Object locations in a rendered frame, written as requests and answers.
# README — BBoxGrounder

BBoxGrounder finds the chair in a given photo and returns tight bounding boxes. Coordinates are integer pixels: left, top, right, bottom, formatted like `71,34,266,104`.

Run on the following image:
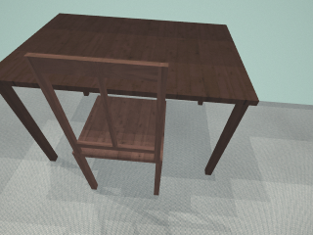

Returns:
24,52,169,196

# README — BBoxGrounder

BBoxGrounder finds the table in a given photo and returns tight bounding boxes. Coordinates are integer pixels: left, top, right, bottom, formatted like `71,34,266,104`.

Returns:
0,13,259,175

